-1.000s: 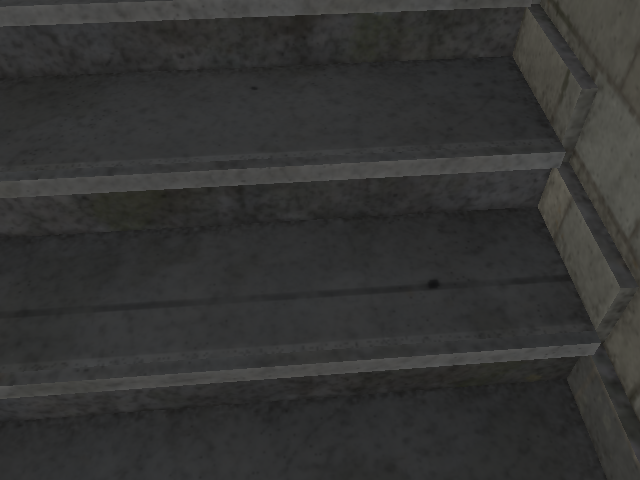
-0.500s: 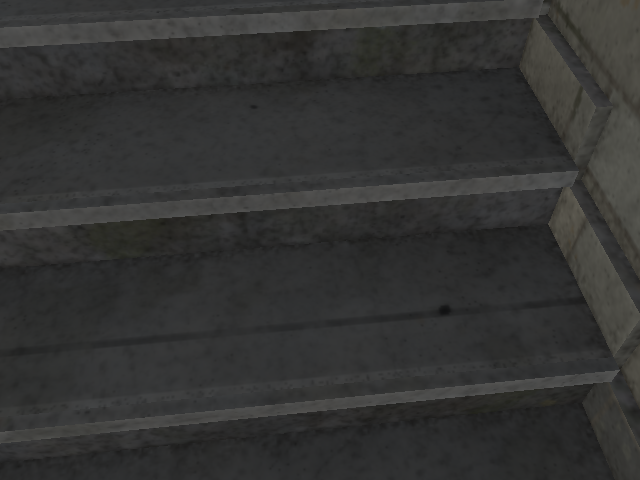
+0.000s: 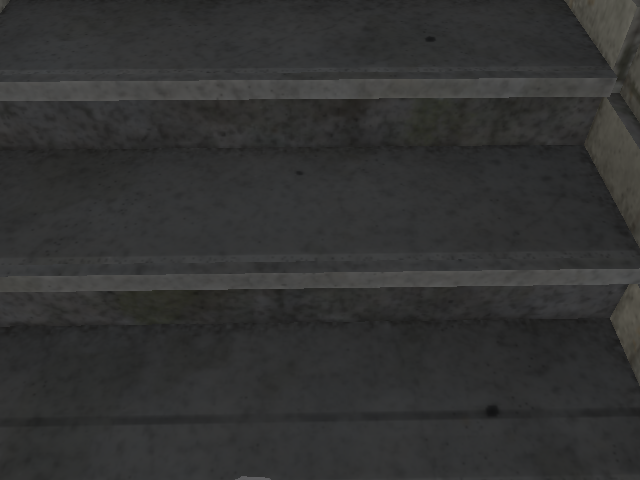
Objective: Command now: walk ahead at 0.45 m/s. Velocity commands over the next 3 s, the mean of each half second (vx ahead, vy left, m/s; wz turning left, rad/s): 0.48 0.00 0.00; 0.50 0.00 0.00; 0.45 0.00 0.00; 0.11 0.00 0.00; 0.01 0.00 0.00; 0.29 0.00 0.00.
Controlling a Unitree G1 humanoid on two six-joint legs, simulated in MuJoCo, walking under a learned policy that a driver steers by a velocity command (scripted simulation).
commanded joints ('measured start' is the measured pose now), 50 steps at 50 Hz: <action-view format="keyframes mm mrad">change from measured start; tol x64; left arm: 1 -245 179 13 -165 -26 -48 -27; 27 -1046 71 -85 -566 -109 50 -33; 50 -216 50 -32 -100 3 -41 -22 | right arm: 1 -438 -26 47 -298 24 11 2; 9 617 -307 -78 156 -46 -35 -30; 50 -90 3 25 68 -1 -35 13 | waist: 1 -136 -7 152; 50 -98 -28 96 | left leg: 1 554 55 129 -599 49 -59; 5 562 -157 283 -899 199 -125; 9 1094 211 -918 -1632 -207 75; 28 753 202 -83 -2043 415 -10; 34 1266 248 43 -1661 2041 -28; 37 507 -61 -161 -827 565 -147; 50 -321 56 -50 204 376 17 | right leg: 1 -833 -133 61 -563 141 -226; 5 -114 -205 -47 -60 1630 -211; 8 -744 82 220 861 356 -112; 21 -1570 17 166 1931 258 -256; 33 -801 118 -209 851 -17 -121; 37 59 -206 758 205 65 -402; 50 -322 -121 180 -67 125 -223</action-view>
